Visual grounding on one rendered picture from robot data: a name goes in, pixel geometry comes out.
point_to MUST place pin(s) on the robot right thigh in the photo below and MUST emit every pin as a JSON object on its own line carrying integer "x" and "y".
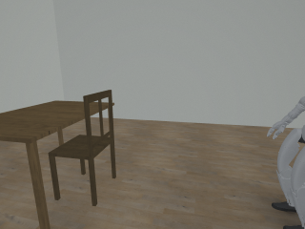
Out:
{"x": 287, "y": 152}

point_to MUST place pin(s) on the right robot forearm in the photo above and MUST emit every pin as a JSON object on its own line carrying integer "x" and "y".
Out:
{"x": 293, "y": 114}

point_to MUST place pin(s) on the chair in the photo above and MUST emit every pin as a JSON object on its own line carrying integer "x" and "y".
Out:
{"x": 86, "y": 147}

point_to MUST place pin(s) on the robot right shin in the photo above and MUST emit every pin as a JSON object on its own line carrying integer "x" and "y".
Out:
{"x": 286, "y": 184}

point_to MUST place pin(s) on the table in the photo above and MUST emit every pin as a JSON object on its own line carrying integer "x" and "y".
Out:
{"x": 29, "y": 124}

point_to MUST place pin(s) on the right robot hand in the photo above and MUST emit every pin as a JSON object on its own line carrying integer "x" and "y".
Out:
{"x": 280, "y": 126}

